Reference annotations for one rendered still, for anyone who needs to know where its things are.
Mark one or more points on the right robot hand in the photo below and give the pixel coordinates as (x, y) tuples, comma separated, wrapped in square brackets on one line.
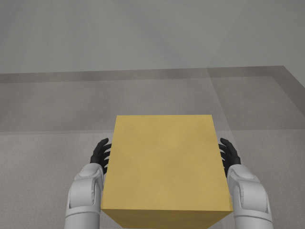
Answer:
[(230, 155)]

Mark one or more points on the robot left forearm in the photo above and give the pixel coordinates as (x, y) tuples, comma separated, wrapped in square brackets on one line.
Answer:
[(84, 199)]

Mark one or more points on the left robot hand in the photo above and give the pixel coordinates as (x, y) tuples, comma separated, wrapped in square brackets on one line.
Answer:
[(99, 154)]

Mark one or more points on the carton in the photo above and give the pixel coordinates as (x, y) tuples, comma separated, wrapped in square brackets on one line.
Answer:
[(165, 172)]

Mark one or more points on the robot right forearm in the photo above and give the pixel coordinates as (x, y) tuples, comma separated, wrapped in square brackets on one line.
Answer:
[(250, 200)]

